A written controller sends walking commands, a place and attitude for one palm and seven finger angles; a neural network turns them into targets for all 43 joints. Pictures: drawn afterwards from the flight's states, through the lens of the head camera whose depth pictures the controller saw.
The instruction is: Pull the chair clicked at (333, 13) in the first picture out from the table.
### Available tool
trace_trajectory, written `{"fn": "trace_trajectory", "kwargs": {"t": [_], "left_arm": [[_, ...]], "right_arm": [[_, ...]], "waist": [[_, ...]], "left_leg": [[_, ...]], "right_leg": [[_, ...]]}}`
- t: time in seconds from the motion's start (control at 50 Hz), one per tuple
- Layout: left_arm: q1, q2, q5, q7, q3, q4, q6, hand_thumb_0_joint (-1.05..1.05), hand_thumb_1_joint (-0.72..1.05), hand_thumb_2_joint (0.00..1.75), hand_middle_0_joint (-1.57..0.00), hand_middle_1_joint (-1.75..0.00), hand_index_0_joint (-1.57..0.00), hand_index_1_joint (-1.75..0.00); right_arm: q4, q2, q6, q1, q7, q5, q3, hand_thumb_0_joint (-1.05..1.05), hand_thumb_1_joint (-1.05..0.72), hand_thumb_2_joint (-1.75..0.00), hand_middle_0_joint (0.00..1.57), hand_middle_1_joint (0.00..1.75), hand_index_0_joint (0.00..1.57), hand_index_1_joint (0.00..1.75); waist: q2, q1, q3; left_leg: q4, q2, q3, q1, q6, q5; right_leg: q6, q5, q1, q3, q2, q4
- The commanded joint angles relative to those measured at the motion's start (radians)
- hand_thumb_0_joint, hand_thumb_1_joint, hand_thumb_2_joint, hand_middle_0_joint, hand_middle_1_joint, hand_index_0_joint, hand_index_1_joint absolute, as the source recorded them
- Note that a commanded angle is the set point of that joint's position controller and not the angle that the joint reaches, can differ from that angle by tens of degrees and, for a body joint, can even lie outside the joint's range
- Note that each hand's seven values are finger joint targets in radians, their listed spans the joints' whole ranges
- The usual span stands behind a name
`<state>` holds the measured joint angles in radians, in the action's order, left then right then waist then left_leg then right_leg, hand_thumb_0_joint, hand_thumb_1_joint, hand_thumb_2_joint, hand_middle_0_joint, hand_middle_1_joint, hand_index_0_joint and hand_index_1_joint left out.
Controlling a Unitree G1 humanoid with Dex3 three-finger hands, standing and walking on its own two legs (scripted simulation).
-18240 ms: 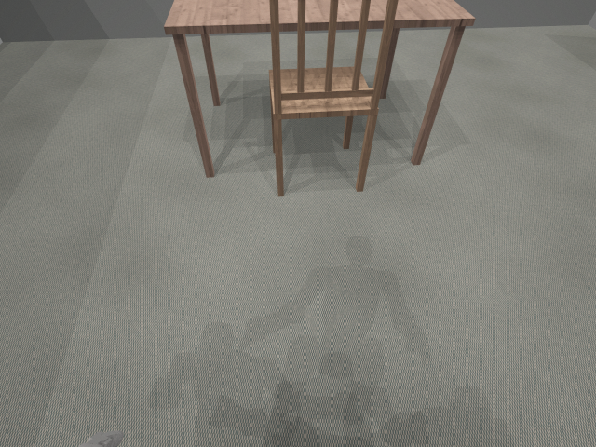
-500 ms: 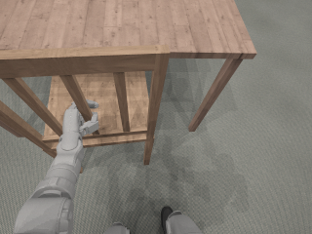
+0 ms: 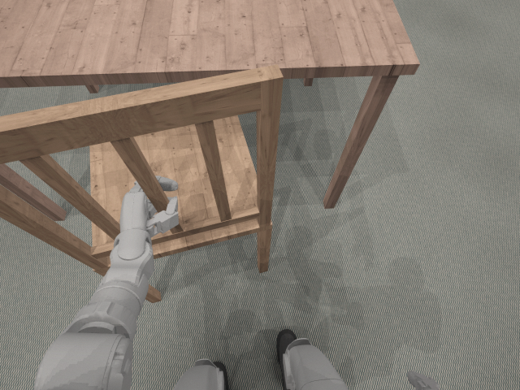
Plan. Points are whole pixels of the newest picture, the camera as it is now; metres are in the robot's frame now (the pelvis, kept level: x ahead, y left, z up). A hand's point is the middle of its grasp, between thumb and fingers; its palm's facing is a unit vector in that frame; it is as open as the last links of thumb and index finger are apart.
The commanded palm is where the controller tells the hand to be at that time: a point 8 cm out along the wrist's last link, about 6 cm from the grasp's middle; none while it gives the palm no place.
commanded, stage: step backward, pulling the chair out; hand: left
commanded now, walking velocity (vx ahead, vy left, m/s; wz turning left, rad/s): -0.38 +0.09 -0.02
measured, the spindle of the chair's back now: (155, 194) +0.43 +0.16 -0.03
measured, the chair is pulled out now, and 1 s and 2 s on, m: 0.12 0.15 0.15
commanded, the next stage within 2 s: none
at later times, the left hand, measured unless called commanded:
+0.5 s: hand (175, 226) +0.38 +0.13 -0.05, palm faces +0.03 -0.98 -0.20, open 5.3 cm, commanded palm +0.38 +0.18 -0.05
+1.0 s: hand (174, 226) +0.38 +0.13 -0.05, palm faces +0.00 -0.98 -0.20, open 5.2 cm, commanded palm +0.37 +0.18 -0.04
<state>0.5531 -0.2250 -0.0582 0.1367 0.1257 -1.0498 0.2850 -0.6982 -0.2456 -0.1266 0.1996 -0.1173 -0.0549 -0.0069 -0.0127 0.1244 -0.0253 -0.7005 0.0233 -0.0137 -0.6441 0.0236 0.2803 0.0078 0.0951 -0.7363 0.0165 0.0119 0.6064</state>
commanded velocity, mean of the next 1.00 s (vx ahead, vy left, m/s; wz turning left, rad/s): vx -0.38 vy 0.05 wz -0.02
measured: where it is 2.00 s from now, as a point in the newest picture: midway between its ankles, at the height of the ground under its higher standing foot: outside the picture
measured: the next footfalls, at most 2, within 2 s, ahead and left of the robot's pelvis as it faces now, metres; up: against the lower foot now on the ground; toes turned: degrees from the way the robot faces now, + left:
none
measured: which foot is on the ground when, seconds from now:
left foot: down 0.00-1.00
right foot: down 0.00-1.00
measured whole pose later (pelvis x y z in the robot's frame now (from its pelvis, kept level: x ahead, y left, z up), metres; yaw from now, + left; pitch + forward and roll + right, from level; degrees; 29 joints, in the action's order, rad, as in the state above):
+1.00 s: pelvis -0.01 +0.01 +0.00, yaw +0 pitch +9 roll +1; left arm 0.56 -0.19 -0.05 0.14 0.04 -1.08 0.26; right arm -0.73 -0.27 -0.06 0.22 -0.15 -0.07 -0.01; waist 0.00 0.10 -0.05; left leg -0.66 0.00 -0.03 -0.57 0.00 0.25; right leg -0.01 0.07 -0.66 0.03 -0.01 0.57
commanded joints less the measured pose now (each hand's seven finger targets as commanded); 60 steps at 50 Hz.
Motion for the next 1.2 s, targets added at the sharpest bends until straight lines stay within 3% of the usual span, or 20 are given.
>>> {"fn": "trace_trajectory", "kwargs": {"t": [0.0,0.04,0.08,0.12,0.2,0.28,0.44,0.52,0.54,0.58,0.68,0.74,0.8,0.84,0.98,1.18], "left_arm": [[0.313,-0.232,0.055,0.030,-0.028,0.182,0.025,0.00,0.90,0.90,-0.50,-1.45,-0.50,-1.45],[0.310,-0.244,0.054,0.033,-0.023,0.182,0.020,0.00,0.90,0.90,-0.50,-1.45,-0.50,-1.45],[0.319,-0.222,0.052,0.033,-0.046,0.185,0.018,0.00,0.90,0.90,-0.50,-1.45,-0.50,-1.45],[0.315,-0.209,0.047,0.032,-0.058,0.189,0.017,0.00,0.90,0.90,-0.50,-1.45,-0.50,-1.45],[0.316,-0.194,0.044,0.029,-0.074,0.187,0.024,0.00,0.90,0.90,-0.50,-1.45,-0.50,-1.45],[0.328,-0.178,0.041,0.025,-0.083,0.184,0.033,0.00,0.90,0.90,-0.50,-1.45,-0.50,-1.45],[0.359,-0.204,0.046,0.026,-0.060,0.157,0.041,0.00,0.90,0.90,-0.50,-1.45,-0.50,-1.45],[0.368,-0.190,0.047,0.024,-0.065,0.148,0.047,0.00,0.90,0.90,-0.50,-1.45,-0.50,-1.45],[0.364,-0.212,0.048,0.027,-0.047,0.143,0.047,0.00,0.90,0.90,-0.50,-1.45,-0.50,-1.45],[0.371,-0.188,0.049,0.024,-0.067,0.140,0.050,0.00,0.90,0.90,-0.50,-1.45,-0.50,-1.45],[0.367,-0.196,0.047,0.024,-0.061,0.142,0.051,0.00,0.90,0.90,-0.50,-1.45,-0.50,-1.45],[0.362,-0.217,0.045,0.027,-0.048,0.144,0.045,0.00,0.90,0.90,-0.50,-1.45,-0.50,-1.45],[0.356,-0.206,0.044,0.026,-0.064,0.146,0.034,0.00,0.90,0.90,-0.50,-1.45,-0.50,-1.45],[0.348,-0.219,0.045,0.030,-0.051,0.144,0.029,0.00,0.90,0.90,-0.50,-1.45,-0.50,-1.45],[0.348,-0.171,0.037,0.019,-0.083,0.166,0.024,0.00,0.90,0.90,-0.50,-1.45,-0.50,-1.45],[0.368,-0.184,0.039,0.013,-0.066,0.159,0.027,0.00,0.90,0.90,-0.50,-1.45,-0.50,-1.45]], "right_arm": [[0.070,-0.146,0.023,0.085,-0.019,-0.008,-0.048,0.00,-0.90,-0.90,0.20,0.30,0.20,0.30],[0.072,-0.152,0.025,0.083,-0.023,-0.011,-0.050,0.00,-0.90,-0.90,0.20,0.30,0.20,0.30],[0.070,-0.152,0.026,0.076,-0.024,-0.013,-0.046,0.00,-0.90,-0.90,0.20,0.30,0.20,0.30],[0.074,-0.152,0.030,0.069,-0.027,-0.016,-0.044,0.00,-0.90,-0.90,0.20,0.30,0.20,0.30],[0.070,-0.159,0.043,0.063,-0.035,-0.015,-0.043,0.00,-0.90,-0.90,0.20,0.30,0.20,0.30],[0.061,-0.159,0.060,0.064,-0.042,-0.013,-0.043,0.00,-0.90,-0.90,0.20,0.30,0.20,0.30],[0.039,-0.154,0.082,0.081,-0.048,-0.006,-0.046,0.00,-0.90,-0.90,0.20,0.30,0.20,0.30],[0.026,-0.144,0.089,0.087,-0.048,-0.006,-0.043,0.00,-0.90,-0.90,0.20,0.30,0.20,0.30],[0.027,-0.150,0.091,0.089,-0.051,-0.005,-0.046,0.00,-0.90,-0.90,0.20,0.30,0.20,0.30],[0.021,-0.145,0.094,0.091,-0.050,-0.006,-0.043,0.00,-0.90,-0.90,0.20,0.30,0.20,0.30],[0.024,-0.142,0.097,0.089,-0.051,-0.006,-0.043,0.00,-0.90,-0.90,0.20,0.30,0.20,0.30],[0.028,-0.145,0.097,0.092,-0.051,-0.009,-0.047,0.00,-0.90,-0.90,0.20,0.30,0.20,0.30],[0.033,-0.146,0.090,0.091,-0.047,-0.013,-0.044,0.00,-0.90,-0.90,0.20,0.30,0.20,0.30],[0.034,-0.151,0.090,0.092,-0.048,-0.012,-0.048,0.00,-0.90,-0.90,0.20,0.30,0.20,0.30],[0.039,-0.155,0.094,0.077,-0.051,-0.011,-0.044,0.00,-0.90,-0.90,0.20,0.30,0.20,0.30],[0.027,-0.143,0.106,0.092,-0.054,-0.002,-0.046,0.00,-0.90,-0.90,0.20,0.30,0.20,0.30]], "waist": [[-0.007,-0.020,0.495],[-0.002,-0.018,0.484],[-0.032,-0.023,0.482],[-0.024,-0.025,0.467],[-0.085,-0.033,0.447],[-0.099,-0.040,0.446],[-0.036,-0.037,0.435],[-0.005,-0.037,0.460],[-0.004,-0.037,0.454],[-0.025,-0.037,0.461],[-0.013,-0.039,0.457],[0.022,-0.037,0.455],[0.011,-0.037,0.441],[0.024,-0.035,0.444],[-0.087,-0.051,0.439],[-0.037,-0.048,0.417]], "left_leg": [[0.082,0.015,0.012,0.168,-0.032,0.013],[0.082,0.010,0.010,0.190,-0.033,0.019],[0.106,0.020,0.020,0.196,-0.035,0.018],[0.121,0.025,0.024,0.200,-0.037,0.023],[0.169,0.054,0.048,0.192,-0.043,-0.001],[0.181,0.075,0.063,0.190,-0.043,-0.035],[0.117,0.054,0.039,0.179,-0.035,-0.022],[0.108,0.050,0.031,0.190,-0.033,-0.033],[0.105,0.046,0.032,0.194,-0.033,-0.036],[0.114,0.053,0.034,0.202,-0.031,-0.053],[0.111,0.048,0.030,0.201,-0.031,-0.035],[0.089,0.030,0.017,0.208,-0.028,-0.004],[0.089,0.021,0.015,0.215,-0.027,0.018],[0.099,0.020,0.015,0.231,-0.027,0.020],[0.188,0.087,0.061,0.222,-0.036,-0.086],[0.135,0.082,0.039,0.209,-0.028,-0.056]], "right_leg": [[-0.030,0.084,0.362,0.086,-0.124,-0.130],[-0.031,0.106,0.349,0.087,-0.129,-0.153],[-0.030,0.127,0.355,0.076,-0.126,-0.155],[-0.033,0.151,0.352,0.068,-0.116,-0.160],[-0.036,0.159,0.343,0.034,-0.078,-0.116],[-0.032,0.139,0.338,0.020,-0.052,-0.066],[-0.024,0.127,0.309,0.063,-0.083,-0.078],[-0.028,0.103,0.318,0.066,-0.091,-0.074],[-0.027,0.097,0.315,0.071,-0.093,-0.079],[-0.028,0.082,0.316,0.062,-0.092,-0.067],[-0.029,0.090,0.327,0.072,-0.099,-0.079],[-0.024,0.101,0.334,0.098,-0.121,-0.116],[-0.018,0.125,0.331,0.104,-0.142,-0.147],[-0.020,0.136,0.341,0.100,-0.142,-0.165],[-0.030,0.081,0.367,0.030,-0.067,-0.052],[-0.020,0.058,0.338,0.066,-0.083,-0.038]]}}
